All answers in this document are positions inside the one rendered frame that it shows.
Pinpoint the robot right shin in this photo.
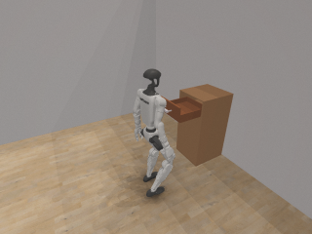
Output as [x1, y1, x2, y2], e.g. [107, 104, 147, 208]
[150, 163, 173, 192]

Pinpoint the cabinet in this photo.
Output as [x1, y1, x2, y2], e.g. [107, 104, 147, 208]
[176, 84, 234, 167]

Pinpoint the left robot forearm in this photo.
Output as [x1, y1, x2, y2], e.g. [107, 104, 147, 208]
[133, 112, 141, 130]

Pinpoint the drawer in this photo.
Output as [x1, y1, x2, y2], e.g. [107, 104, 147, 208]
[161, 96, 203, 123]

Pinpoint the right robot forearm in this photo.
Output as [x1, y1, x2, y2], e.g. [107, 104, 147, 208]
[156, 122, 170, 149]

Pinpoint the right robot hand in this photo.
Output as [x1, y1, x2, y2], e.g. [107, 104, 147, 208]
[164, 147, 176, 163]

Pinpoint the left robot hand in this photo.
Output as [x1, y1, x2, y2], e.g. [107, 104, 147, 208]
[134, 128, 143, 141]

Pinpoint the left robot upper arm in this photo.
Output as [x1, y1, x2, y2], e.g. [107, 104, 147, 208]
[133, 89, 145, 115]

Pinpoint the right robot upper arm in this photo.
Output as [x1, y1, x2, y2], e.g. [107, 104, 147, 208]
[154, 96, 167, 130]

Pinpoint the robot shin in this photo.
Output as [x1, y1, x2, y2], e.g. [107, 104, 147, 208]
[150, 163, 173, 192]
[146, 148, 159, 177]

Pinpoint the robot left shin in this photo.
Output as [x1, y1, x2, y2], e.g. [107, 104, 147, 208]
[146, 148, 159, 177]

